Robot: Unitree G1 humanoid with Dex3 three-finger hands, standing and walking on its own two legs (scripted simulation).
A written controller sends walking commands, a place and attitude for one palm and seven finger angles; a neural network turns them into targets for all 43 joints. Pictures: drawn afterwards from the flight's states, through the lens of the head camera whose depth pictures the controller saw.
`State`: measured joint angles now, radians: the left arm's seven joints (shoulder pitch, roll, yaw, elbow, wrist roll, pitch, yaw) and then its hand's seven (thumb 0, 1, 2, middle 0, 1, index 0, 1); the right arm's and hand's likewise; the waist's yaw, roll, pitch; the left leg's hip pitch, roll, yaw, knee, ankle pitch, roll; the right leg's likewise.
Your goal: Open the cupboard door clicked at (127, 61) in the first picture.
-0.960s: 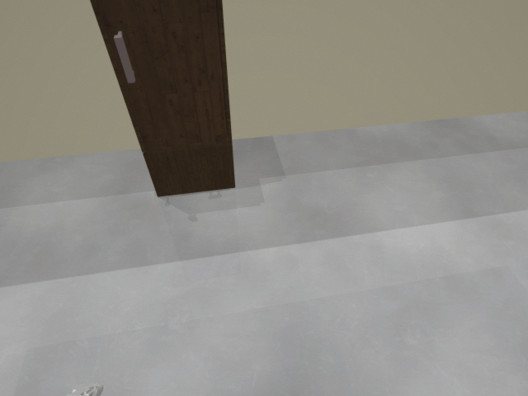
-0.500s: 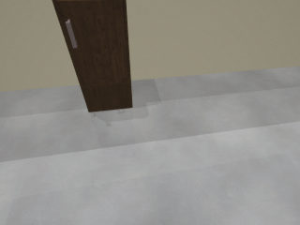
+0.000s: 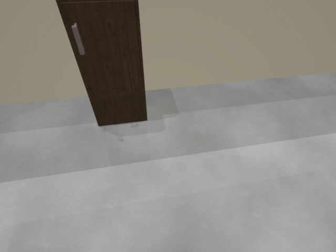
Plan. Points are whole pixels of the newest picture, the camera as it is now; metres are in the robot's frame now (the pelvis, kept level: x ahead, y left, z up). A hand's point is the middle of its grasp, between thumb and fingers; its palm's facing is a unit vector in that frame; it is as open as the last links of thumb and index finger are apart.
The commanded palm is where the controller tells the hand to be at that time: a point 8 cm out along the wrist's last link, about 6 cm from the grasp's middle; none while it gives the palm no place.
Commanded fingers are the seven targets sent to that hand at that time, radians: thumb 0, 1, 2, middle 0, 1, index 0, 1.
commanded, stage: look at it before walking up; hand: left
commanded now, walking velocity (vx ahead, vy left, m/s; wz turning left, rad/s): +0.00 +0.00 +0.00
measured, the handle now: (79, 39) +1.12 +0.56 -0.03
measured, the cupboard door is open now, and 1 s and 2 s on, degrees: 0 0 0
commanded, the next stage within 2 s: walk to a spot facing it in 0.58 s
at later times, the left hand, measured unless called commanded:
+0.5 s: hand out of the picture +0.07 +0.25 -0.16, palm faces -0.02 -0.94 -0.33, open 7.4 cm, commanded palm none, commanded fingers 0.00 0.90 0.90 -0.20 -0.30 -0.20 -0.30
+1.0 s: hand out of the picture +0.03 +0.23 -0.19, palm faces +0.15 -0.97 -0.21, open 7.4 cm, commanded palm none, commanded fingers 0.00 0.90 0.90 -0.20 -0.30 -0.20 -0.30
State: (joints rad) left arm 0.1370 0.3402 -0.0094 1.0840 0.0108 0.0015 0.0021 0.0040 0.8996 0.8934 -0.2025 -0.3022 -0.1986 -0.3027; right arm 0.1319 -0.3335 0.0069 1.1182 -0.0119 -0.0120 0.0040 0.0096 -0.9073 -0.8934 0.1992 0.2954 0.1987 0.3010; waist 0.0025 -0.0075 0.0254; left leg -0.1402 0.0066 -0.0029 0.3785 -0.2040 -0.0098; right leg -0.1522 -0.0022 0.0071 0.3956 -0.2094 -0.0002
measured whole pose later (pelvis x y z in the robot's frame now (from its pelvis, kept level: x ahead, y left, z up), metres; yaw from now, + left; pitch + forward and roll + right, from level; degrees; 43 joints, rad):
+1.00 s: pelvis +0.05 +0.03 -0.01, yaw +9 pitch +0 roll -1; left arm 0.30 0.25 0.02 1.05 0.03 -0.01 0.00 0.00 0.90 0.89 -0.20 -0.30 -0.20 -0.30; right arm 0.29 -0.23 -0.01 1.06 -0.02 0.02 0.04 0.01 -0.91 -0.89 0.20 0.29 0.20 0.30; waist -0.01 -0.05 0.01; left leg -0.32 0.04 0.09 0.67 -0.39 0.00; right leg -0.11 -0.09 -0.13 0.48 -0.36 0.04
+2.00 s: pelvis +0.38 +0.16 -0.02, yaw +29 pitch -1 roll -1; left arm 0.33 0.24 0.03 1.08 0.01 0.03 0.03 0.00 0.91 0.89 -0.20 -0.30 -0.19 -0.30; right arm 0.04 -0.17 0.00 0.95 -0.02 -0.03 -0.01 0.01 -0.91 -0.89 0.19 0.29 0.19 0.30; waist 0.08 -0.06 0.08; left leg -0.31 0.06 0.20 0.60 -0.27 0.07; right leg -0.31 -0.10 -0.09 0.97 -0.56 0.05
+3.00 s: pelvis +0.46 +0.17 +0.00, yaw +13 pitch +0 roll +0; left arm 0.20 0.18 0.06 1.04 0.02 0.02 -0.02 0.01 0.90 0.89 -0.20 -0.30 -0.19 -0.30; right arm 0.49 -0.09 -0.02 1.15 -0.03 -0.05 -0.02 0.01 -0.91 -0.89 0.20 0.30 0.20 0.30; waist -0.04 -0.02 0.03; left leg -0.01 0.04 0.15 0.31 -0.30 0.00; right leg -0.47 -0.09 -0.09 0.78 -0.31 0.01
